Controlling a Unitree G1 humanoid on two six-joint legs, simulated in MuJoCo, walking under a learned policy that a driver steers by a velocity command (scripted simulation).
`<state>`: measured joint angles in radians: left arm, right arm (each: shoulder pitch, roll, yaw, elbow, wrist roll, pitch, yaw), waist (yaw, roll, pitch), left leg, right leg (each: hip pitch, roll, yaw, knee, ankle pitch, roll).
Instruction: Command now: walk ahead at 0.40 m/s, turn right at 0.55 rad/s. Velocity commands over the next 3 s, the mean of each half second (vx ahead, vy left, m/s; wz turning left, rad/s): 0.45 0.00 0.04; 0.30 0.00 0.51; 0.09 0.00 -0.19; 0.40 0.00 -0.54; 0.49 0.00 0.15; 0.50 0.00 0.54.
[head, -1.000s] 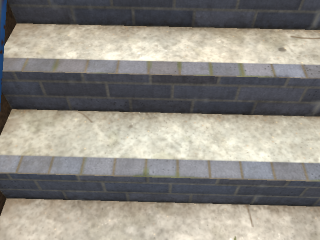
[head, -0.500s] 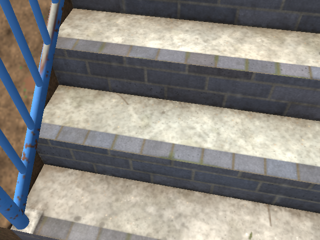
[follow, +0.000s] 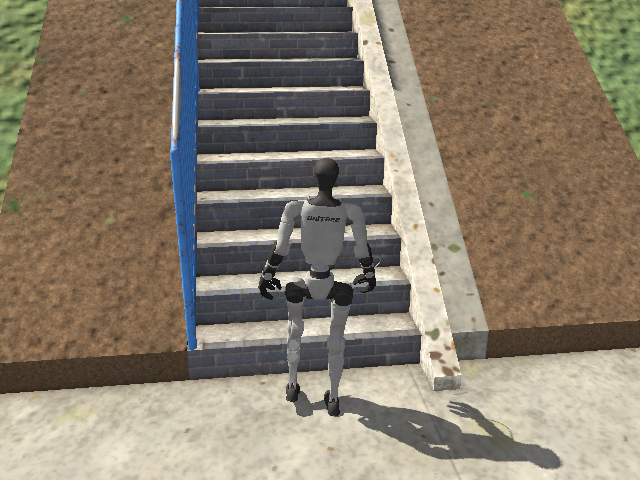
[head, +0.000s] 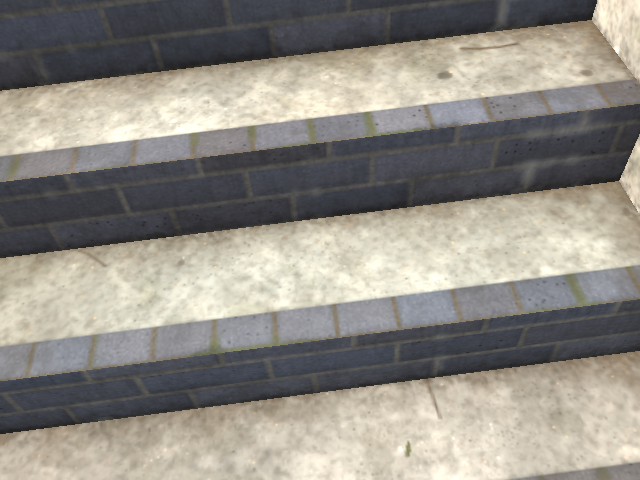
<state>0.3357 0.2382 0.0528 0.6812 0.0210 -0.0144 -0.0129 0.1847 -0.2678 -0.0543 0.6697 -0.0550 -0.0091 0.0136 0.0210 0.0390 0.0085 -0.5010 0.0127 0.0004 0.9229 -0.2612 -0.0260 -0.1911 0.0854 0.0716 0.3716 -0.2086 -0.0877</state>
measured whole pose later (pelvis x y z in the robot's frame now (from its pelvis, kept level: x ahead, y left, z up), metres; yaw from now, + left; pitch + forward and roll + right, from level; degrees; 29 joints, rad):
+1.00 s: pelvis +0.19 +0.01 +0.00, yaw +22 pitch +3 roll +2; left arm 0.43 0.20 0.03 0.84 0.04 -0.05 0.04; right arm -0.08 -0.15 -0.03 0.45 -0.06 0.10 -0.03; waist 0.05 0.06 0.09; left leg -1.17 -0.05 -0.03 2.12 -0.52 0.00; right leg -0.15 -0.10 -0.22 0.36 -0.25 -0.01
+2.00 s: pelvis +0.31 +0.06 +0.10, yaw -3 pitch +3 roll -2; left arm 0.16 0.23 0.05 0.54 0.05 0.01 0.07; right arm 0.09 -0.24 -0.05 0.49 -0.08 0.07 0.01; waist 0.02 0.09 0.02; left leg -0.63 0.22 0.05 1.51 -0.84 -0.09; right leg -0.40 0.09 -0.06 0.97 -0.80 -0.01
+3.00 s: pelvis +0.64 -0.16 +0.29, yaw +19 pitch +7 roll +6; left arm 0.34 0.29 -0.01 1.04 0.08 -0.03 -0.17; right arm 0.13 -0.22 -0.02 0.85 -0.05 0.03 0.06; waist -0.07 -0.05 -0.18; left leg -0.72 -0.19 0.09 1.04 -0.45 0.13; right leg -0.69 0.02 0.12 1.68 0.09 -0.12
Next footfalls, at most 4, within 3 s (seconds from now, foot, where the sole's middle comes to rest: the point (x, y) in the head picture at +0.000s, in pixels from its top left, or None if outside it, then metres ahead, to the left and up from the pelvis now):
0.24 left None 0.14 0.09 -0.78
0.66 right None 0.23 -0.10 -0.78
1.20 left None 0.31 0.28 -0.59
1.86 right None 0.29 -0.03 -0.60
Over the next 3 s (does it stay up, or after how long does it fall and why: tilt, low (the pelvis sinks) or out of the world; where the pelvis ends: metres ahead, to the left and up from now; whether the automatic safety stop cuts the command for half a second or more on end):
stays up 0.64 -0.16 0.29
